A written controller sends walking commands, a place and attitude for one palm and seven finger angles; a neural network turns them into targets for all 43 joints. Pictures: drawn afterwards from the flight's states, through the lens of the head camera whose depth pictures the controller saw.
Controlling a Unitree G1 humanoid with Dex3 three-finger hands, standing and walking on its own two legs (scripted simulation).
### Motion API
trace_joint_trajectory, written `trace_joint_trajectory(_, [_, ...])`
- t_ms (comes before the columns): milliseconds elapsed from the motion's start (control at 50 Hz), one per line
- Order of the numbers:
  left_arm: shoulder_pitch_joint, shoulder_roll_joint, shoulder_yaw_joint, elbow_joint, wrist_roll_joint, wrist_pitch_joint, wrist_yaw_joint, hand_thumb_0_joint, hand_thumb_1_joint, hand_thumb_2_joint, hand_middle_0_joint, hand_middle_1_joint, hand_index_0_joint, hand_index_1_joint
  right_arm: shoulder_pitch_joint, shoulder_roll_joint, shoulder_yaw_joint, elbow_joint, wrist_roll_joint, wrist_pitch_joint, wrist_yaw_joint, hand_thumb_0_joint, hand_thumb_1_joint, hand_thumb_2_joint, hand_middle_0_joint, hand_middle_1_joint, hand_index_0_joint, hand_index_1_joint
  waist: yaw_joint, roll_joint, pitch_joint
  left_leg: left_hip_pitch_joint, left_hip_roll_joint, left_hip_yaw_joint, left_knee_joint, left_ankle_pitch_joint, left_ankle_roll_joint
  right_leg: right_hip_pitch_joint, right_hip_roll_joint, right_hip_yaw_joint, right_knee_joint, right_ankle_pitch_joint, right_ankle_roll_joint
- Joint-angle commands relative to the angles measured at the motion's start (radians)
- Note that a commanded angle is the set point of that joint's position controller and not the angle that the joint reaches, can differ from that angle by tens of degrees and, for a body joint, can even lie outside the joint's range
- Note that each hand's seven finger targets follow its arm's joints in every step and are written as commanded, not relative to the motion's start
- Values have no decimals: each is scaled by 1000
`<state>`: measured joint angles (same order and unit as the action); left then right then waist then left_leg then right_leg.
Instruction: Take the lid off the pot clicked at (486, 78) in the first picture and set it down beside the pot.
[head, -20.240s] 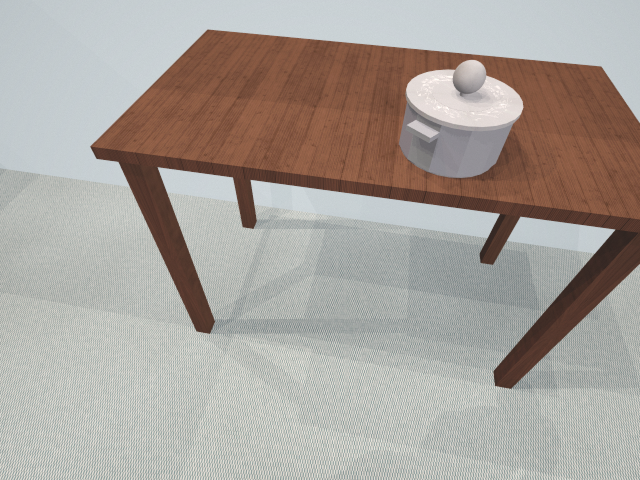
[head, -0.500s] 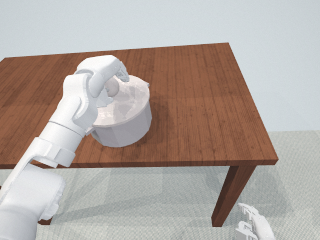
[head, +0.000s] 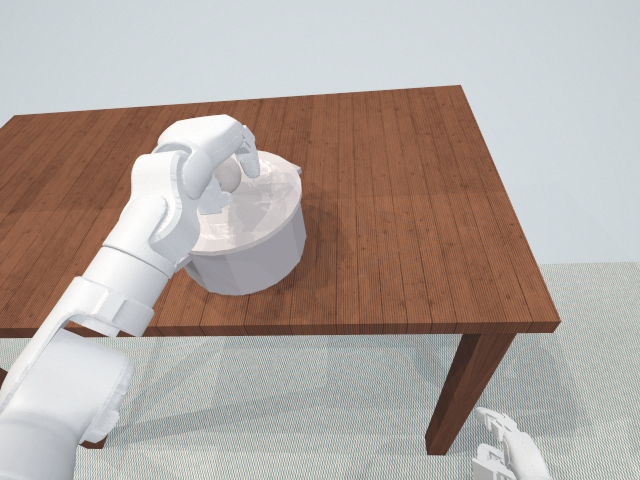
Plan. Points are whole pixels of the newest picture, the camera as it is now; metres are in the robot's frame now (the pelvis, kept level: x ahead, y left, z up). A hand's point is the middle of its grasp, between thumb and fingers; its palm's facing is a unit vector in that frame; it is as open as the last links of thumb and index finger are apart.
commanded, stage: close the fingers and squeeze the knob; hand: left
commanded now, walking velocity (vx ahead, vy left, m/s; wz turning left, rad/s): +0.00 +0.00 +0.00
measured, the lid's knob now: (220, 174) +0.45 +0.14 +0.17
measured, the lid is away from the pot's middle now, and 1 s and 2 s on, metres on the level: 0.00 0.00 0.01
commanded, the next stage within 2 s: lift the lid straight up in 0.54 s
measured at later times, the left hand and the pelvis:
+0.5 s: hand (217, 183) +0.42 +0.14 +0.18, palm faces -0.24 -0.08 -0.97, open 6.9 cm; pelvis +0.00 +0.00 +0.00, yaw +0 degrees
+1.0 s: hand (212, 175) +0.42 +0.14 +0.19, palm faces -0.24 -0.07 -0.97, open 6.7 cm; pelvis -0.01 +0.00 +0.00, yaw +0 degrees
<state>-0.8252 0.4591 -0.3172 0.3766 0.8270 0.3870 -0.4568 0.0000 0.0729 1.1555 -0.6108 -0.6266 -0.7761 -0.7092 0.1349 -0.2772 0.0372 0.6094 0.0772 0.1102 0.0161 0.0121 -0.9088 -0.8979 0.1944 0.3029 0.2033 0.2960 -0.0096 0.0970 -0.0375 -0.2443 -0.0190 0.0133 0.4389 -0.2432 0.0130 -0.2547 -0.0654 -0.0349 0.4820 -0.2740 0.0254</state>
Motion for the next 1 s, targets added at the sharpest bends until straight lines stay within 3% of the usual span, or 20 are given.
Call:
trace_joint_trajectory(0, [-504, 165, 111, -209, 25, -15, 32, 0, 182, 1173, -728, -696, -817, -743, -139, -84, -30, -161, 4, -53, -4, 0, -900, -900, 200, 300, 200, 300, -10, -112, -383, 171, -25, -15, 1, 413, 48, 132, 68, -22, -5, 434, -59])
trace_joint_trajectory(20, [-494, 139, 95, -181, 21, -10, 29, 0, 191, 1179, -724, -692, -826, -745, -132, -82, -32, -154, 3, -51, -4, 0, -900, -900, 200, 300, 200, 300, -15, -131, -363, 167, -24, -17, 1, 399, 47, 119, 70, -27, -11, 423, -58])
trace_joint_trajectory(60, [-513, 208, 151, -206, 26, -15, 34, 0, 210, 1187, -719, -688, -843, -754, -128, -87, -32, -151, 1, -51, -3, 0, -900, -900, 200, 300, 200, 300, -5, -111, -390, 173, -22, -19, -3, 403, 45, 139, 70, -24, -7, 420, -60])
trace_joint_trajectory(140, [-490, 142, 99, -160, 7, -11, 31, 0, 252, 1199, -719, -689, -882, -776, -134, -92, -32, -150, 4, -46, -8, 0, -900, -900, 200, 300, 200, 300, -19, -120, -347, 157, -25, -16, -3, 359, 49, 112, 68, -29, -20, 401, -62])
trace_joint_trajectory(160, [-517, 197, 141, -153, 27, -11, 34, 0, 262, 1202, -720, -690, -893, -781, -122, -88, -30, -142, 1, -48, -12, 0, -900, -900, 200, 300, 200, 300, -12, -144, -365, 154, -25, -11, -7, 348, 47, 129, 70, -24, -16, 399, -58])
trace_joint_trajectory(240, [-520, 171, 120, -125, 17, -13, 31, 0, 302, 1211, -731, -698, -939, -804, -129, -96, -31, -144, 2, -49, -19, 0, -900, -900, 200, 300, 200, 300, -18, -123, -349, 146, -28, -12, -6, 330, 50, 116, 65, -25, -19, 391, -61])
trace_joint_trajectory(280, [-525, 225, 161, -130, 35, -19, 32, 0, 320, 1216, -738, -704, -964, -816, -124, -90, -27, -149, -3, -56, -19, 0, -900, -900, 200, 300, 200, 300, -4, -125, -377, 142, -33, -12, -6, 336, 50, 147, 66, -18, -12, 406, -60])
trace_joint_trajectory(320, [-523, 181, 125, -102, 31, -17, 28, 0, 338, 1221, -748, -711, -985, -826, -119, -88, -26, -143, 0, -54, -19, 0, -900, -900, 200, 300, 200, 300, -12, -137, -347, 137, -30, -12, -9, 338, 47, 126, 66, -25, -14, 403, -58])
trace_joint_trajectory(380, [-514, 259, 188, -111, 37, -26, 29, 0, 363, 1230, -763, -721, -1013, -839, -120, -95, -27, -152, -3, -58, -24, 0, -900, -900, 200, 300, 200, 300, -2, -153, -366, 125, -31, -6, -9, 326, 52, 158, 64, -14, -15, 415, -56])
trace_joint_trajectory(440, [-480, 205, 150, -91, 17, -25, 25, 0, 389, 1238, -778, -732, -1038, -850, -119, -98, -31, -153, 1, -57, -22, 0, -900, -900, 200, 300, 200, 300, -12, -131, -337, 129, -27, -9, -11, 322, 51, 132, 65, -22, -25, 394, -59])
trace_joint_trajectory(480, [-476, 284, 209, -58, 34, -27, 26, 0, 406, 1244, -788, -739, -1054, -857, -109, -101, -28, -148, 0, -57, -29, 0, -900, -900, 200, 300, 200, 300, -1, -175, -327, 102, -28, 1, -21, 278, 51, 147, 65, -14, -27, 376, -51])
trace_joint_trajectory(520, [-498, 222, 150, -48, 34, -27, 22, 0, 421, 1249, -797, -746, -1068, -863, -114, -96, -26, -149, 5, -56, -34, 0, -900, -900, 200, 300, 200, 300, -13, -157, -299, 102, -28, 4, -28, 245, 50, 113, 64, -18, -33, 334, -52])
trace_joint_trajectory(560, [-530, 266, 185, -108, 35, -34, 29, 0, 431, 1253, -802, -752, -1078, -868, -110, -95, -30, -156, 3, -59, -30, 0, -900, -900, 200, 300, 200, 300, -5, -113, -350, 126, -27, -6, -25, 273, 49, 136, 65, -14, -26, 343, -57])
trace_joint_trajectory(640, [-497, 214, 153, -134, 20, -35, 28, 0, 438, 1258, -809, -761, -1094, -876, -115, -97, -35, -165, 3, -62, -24, 0, -900, -900, 200, 300, 200, 300, -10, -99, -365, 148, -23, -12, -14, 337, 52, 136, 67, -17, -23, 382, -61])
trace_joint_trajectory(680, [-560, 252, 173, -134, 34, -32, 30, 0, 440, 1259, -811, -763, -1099, -878, -105, -96, -36, -153, 0, -65, -29, 0, -900, -900, 200, 300, 200, 300, -12, -131, -358, 147, -25, -8, -18, 308, 55, 135, 69, -15, -29, 376, -57])
trace_joint_trajectory(760, [-599, 323, 224, -171, 37, -39, 36, 0, 441, 1261, -813, -766, -1103, -880, -101, -95, -33, -150, -2, -80, -35, 0, -900, -900, 200, 300, 200, 300, 0, -98, -417, 163, -25, -15, -26, 330, 54, 174, 68, -7, -22, 388, -58])
trace_joint_trajectory(840, [-596, 285, 195, -152, 18, -35, 27, 0, 442, 1261, -814, -767, -1105, -881, -106, -101, -36, -145, -2, -88, -33, 0, -900, -900, 200, 300, 200, 300, -9, -88, -381, 162, -28, -18, -21, 349, 57, 159, 66, -12, -31, 411, -60])
trace_joint_trajectory(860, [-631, 315, 212, -160, 34, -37, 28, 0, 442, 1261, -814, -767, -1106, -881, -96, -95, -33, -141, -2, -91, -36, 0, -900, -900, 200, 300, 200, 300, -5, -99, -404, 171, -26, -16, -27, 339, 55, 167, 67, -8, -29, 397, -56])
trace_joint_trajectory(900, [-670, 264, 161, -141, 32, -35, 24, 0, 442, 1262, -815, -767, -1106, -881, -102, -91, -30, -138, 2, -96, -38, 0, -900, -900, 200, 300, 200, 300, -17, -103, -373, 169, -28, -19, -34, 324, 55, 140, 68, -13, -33, 383, -57])
trace_joint_trajectory(980, [-700, 303, 196, -158, 38, -41, 25, 0, 442, 1262, -815, -768, -1106, -882, -96, -93, -33, -135, -6, -109, -38, 0, -900, -900, 200, 300, 200, 300, -7, -100, -420, 191, -28, -27, -27, 351, 58, 160, 68, -11, -29, 402, -59])
